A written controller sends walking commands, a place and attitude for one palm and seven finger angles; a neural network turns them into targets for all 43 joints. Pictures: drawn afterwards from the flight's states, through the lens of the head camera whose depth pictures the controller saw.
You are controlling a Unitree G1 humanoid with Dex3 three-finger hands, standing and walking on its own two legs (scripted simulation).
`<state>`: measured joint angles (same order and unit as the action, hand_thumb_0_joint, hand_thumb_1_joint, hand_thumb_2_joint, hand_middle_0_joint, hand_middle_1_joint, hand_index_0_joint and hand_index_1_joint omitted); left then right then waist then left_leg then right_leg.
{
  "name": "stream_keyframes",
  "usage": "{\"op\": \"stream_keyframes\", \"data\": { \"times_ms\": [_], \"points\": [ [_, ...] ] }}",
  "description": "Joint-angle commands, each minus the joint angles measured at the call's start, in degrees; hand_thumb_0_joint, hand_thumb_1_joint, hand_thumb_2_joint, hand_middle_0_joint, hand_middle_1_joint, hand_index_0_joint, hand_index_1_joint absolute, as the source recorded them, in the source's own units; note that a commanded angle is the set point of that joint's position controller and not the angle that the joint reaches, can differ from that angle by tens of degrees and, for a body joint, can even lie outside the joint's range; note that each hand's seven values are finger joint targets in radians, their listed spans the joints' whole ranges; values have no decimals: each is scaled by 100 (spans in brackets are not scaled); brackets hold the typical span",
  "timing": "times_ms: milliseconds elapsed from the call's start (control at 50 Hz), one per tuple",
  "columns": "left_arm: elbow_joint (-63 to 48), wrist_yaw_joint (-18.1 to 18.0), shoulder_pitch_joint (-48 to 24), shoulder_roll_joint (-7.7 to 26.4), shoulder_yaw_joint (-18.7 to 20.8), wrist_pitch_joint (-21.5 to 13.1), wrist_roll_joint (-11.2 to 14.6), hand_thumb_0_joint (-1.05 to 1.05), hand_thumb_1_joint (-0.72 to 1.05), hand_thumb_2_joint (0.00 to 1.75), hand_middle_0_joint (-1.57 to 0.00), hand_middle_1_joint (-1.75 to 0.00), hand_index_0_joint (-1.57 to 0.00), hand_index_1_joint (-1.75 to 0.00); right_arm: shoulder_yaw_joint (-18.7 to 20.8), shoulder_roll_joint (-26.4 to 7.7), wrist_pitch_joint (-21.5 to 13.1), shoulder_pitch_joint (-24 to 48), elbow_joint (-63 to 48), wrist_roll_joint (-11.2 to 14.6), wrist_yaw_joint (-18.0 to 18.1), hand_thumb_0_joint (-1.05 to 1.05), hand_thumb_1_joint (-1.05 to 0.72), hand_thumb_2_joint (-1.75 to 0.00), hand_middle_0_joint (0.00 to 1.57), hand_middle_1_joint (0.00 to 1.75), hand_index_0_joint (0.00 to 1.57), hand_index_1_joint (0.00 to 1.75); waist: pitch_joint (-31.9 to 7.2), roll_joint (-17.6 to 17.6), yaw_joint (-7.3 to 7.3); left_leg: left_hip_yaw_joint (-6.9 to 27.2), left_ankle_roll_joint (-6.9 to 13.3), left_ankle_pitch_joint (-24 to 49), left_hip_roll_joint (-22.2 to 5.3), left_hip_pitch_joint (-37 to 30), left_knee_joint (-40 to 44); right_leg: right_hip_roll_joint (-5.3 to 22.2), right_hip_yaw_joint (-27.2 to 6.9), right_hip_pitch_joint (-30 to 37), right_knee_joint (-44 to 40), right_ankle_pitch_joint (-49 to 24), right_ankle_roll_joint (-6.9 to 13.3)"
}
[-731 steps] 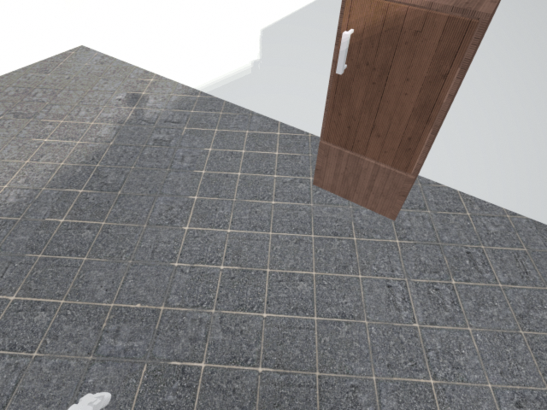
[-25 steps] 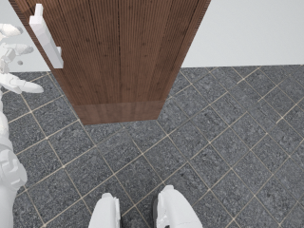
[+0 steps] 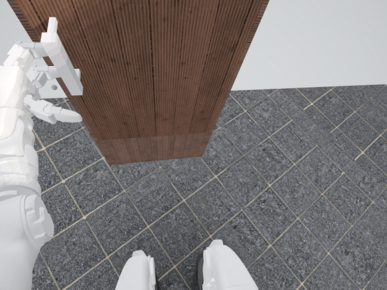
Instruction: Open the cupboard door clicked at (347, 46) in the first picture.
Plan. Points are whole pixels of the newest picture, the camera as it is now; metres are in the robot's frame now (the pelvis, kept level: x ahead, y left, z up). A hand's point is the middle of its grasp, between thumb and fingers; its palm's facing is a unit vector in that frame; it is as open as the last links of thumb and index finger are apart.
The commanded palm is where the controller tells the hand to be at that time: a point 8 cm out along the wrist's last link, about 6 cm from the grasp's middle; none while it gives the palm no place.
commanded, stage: slide the fingers in behind the handle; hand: left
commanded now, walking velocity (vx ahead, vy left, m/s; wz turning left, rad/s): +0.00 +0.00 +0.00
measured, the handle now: (65, 59) +0.56 +0.22 +0.06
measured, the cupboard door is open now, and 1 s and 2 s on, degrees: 0 2 3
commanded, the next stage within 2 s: close the thumb around the handle in 0.92 s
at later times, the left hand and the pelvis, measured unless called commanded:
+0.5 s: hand (73, 88) +0.49 +0.20 +0.05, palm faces +0.05 -1.00 +0.00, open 14.0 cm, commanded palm +0.47 +0.24 +0.05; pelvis +0.01 -0.01 +0.00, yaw +1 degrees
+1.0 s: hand (77, 91) +0.48 +0.19 +0.06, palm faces +0.07 -1.00 -0.02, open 14.0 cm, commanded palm +0.46 +0.24 +0.05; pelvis +0.00 -0.01 +0.00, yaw +1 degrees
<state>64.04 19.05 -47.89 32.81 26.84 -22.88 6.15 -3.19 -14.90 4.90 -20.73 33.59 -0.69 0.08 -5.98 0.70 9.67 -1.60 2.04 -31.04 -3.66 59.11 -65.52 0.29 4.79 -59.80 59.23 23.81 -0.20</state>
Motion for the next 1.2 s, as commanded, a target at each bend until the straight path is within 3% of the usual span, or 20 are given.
{"op": "stream_keyframes", "data": {
  "times_ms": [0, 20, 100, 220, 280, 300, 360, 460, 480, 520, 580, 780, 820, 840, 900, 1000, 1040, 1100, 1140, 1180],
  "points": [
    [-1331, -85, -2399, 1248, -69, -540, 119, 0, -50, 30, -30, -120, -30, -120, 438, -1090, -84, -989, -169, -48, 67, 0, -90, -90, 20, 30, 20, 30, -2918, 1107, 62, 547, -162, 3027, 120, -2318, 739, -287, -164, 1141, -408, -1589, 136],
    [-1198, -122, -2281, 1415, 94, -529, 113, 0, -50, 30, -30, -120, -30, -120, 451, -1116, -76, -999, -151, -46, 73, 0, -90, -90, 20, 30, 20, 30, -2835, 914, 41, 537, -147, 2928, 119, -2186, 743, -288, -168, 1211, -420, -1577, 132],
    [-1195, -155, -2096, 1485, 192, -474, 97, 0, -50, 30, -30, -120, -30, -120, 445, -1098, -54, -1010, -203, -40, 69, 0, -90, -90, 20, 30, 20, 30, -3085, 899, -41, 467, -121, 3080, 160, -2024, 721, -273, -226, 1591, -369, -1934, 126],
    [-1648, -213, -2138, 1118, -71, -521, 127, 0, -50, 30, -30, -120, -30, -120, 479, -1043, -43, -986, -222, -42, 30, 0, -90, -90, 20, 30, 20, 30, -3203, 1088, -25, 470, -146, 3433, 134, -2360, 730, -283, -213, 1566, -405, -2106, 127],
    [-1674, -253, -1967, 989, -111, -533, 188, 0, -50, 30, -30, -120, -30, -120, 494, -1037, -47, -998, -223, -25, 28, 0, -90, -90, 20, 30, 20, 30, -3179, 902, -36, 483, -150, 3518, 131, -2368, 778, -294, -199, 1682, -427, -2192, 131],
    [-1584, -270, -1850, 820, -185, -500, 198, 0, -50, 30, -30, -120, -30, -120, 497, -1011, -53, -982, -218, -22, 12, 0, -90, -90, 20, 30, 20, 30, -3105, 953, -50, 455, -151, 3445, 148, -2331, 793, -292, -194, 1661, -449, -2152, 130],
    [-1230, -348, -2007, 810, -214, -439, 150, 0, -50, 30, -30, -120, -30, -120, 481, -1020, -51, -994, -160, -27, 30, 0, -90, -90, 20, 30, 20, 30, -2641, 574, 63, 410, -92, 2887, 176, -1860, 811, -283, -215, 1687, -476, -2000, 122],
    [-1595, -534, -2199, 915, -148, -667, 42, 0, -50, 30, -30, -120, -30, -120, 498, -1001, -109, -961, -195, -60, 15, 0, -90, -90, 20, 30, 20, 30, -2983, 1001, -48, 417, -127, 3052, 197, -2191, 784, -261, -239, 1600, -403, -1986, 157],
    [-1644, -548, -2240, 757, -297, -722, 23, 0, -50, 30, -30, -120, -30, -120, 486, -970, -112, -936, -177, -69, -3, 0, -90, -90, 20, 30, 20, 30, -3091, 1107, -37, 442, -162, 3215, 190, -2332, 776, -255, -232, 1554, -390, -2011, 150],
    [-1465, -592, -2244, 589, -382, -750, 33, 0, -50, 30, -30, -120, -30, -120, 497, -962, -126, -913, -125, -71, -17, 0, -90, -90, 20, 30, 20, 30, -2961, 886, 37, 430, -150, 3056, 186, -2205, 739, -260, -231, 1507, -405, -1957, 125],
    [-1278, -615, -2241, 951, -113, -733, -8, 0, -50, 30, -30, -120, -30, -120, 478, -1008, -117, -923, -149, -60, 6, 0, -90, -90, 20, 30, 20, 30, -2922, 767, -29, 403, -121, 2752, 225, -1891, 782, -246, -268, 1729, -385, -1894, 128],
    [-1455, -489, -2021, 1022, -37, -773, 85, 0, -50, 30, -30, -120, -30, -120, 474, -994, -139, -865, -223, -25, 31, 0, -90, -90, 20, 30, 20, 30, -3092, 744, -123, 322, -88, 2661, 253, -1832, 831, -249, -342, 2068, -437, -2063, 132],
    [-1471, -482, -2101, 791, -225, -793, 88, 0, -50, 30, -30, -120, -30, -120, 478, -973, -154, -837, -206, -21, 28, 0, -90, -90, 20, 30, 20, 30, -2975, 704, -76, 333, -91, 2546, 245, -1842, 847, -246, -327, 1936, -464, -1907, 122],
    [-1425, -517, -2132, 843, -162, -793, 89, 0, -50, 30, -30, -120, -30, -120, 482, -985, -162, -845, -191, -25, 37, 0, -90, -90, 20, 30, 20, 30, -2884, 593, -63, 333, -82, 2480, 242, -1770, 850, -248, -324, 1929, -475, -1867, 117],
    [-1400, -554, -2283, 776, -251, -830, 60, 0, -50, 30, -30, -120, -30, -120, 483, -992, -182, -843, -144, -33, 39, 0, -90, -90, 20, 30, 20, 30, -2844, 788, -23, 357, -99, 2459, 240, -1881, 842, -244, -309, 1723, -468, -1734, 122],
    [-1147, -598, -2475, 883, -216, -815, -5, 0, -50, 30, -30, -120, -30, -120, 469, -1014, -209, -870, -86, -41, 60, 0, -90, -90, 20, 30, 20, 30, -2687, 579, 47, 362, -63, 2184, 262, -1590, 814, -228, -341, 1739, -474, -1601, 109],
    [-1127, -579, -2508, 990, -182, -806, -35, 0, -39, 35, -31, -121, -31, -121, 464, -1034, -223, -872, -86, -43, 66, 0, -90, -90, 20, 30, 20, 30, -2765, 665, 19, 377, -72, 2113, 269, -1605, 818, -223, -349, 1730, -461, -1515, 127],
    [-1014, -526, -2402, 845, -267, -767, -21, 0, -22, 42, -32, -123, -32, -123, 460, -1033, -222, -882, -95, -47, 54, 0, -90, -90, 20, 30, 20, 30, -2882, 842, 9, 396, -94, 2309, 262, -1764, 784, -226, -309, 1583, -419, -1571, 136],
    [-869, -510, -2398, 877, -250, -677, -4, 0, -11, 47, -33, -124, -33, -124, 451, -1054, -205, -884, -101, -41, 58, 0, -90, -90, 20, 30, 20, 30, -2712, 597, 69, 390, -67, 2143, 257, -1571, 790, -228, -320, 1601, -455, -1492, 113],
    [-867, -490, -2313, 927, -176, -643, 18, 0, 0, 52, -34, -125, -34, -125, 453, -1051, -203, -905, -156, -30, 60, 0, -90, -90, 20, 30, 20, 30, -2818, 610, 7, 370, -59, 2185, 272, -1553, 790, -232, -331, 1713, -440, -1571, 114]
  ]
}}
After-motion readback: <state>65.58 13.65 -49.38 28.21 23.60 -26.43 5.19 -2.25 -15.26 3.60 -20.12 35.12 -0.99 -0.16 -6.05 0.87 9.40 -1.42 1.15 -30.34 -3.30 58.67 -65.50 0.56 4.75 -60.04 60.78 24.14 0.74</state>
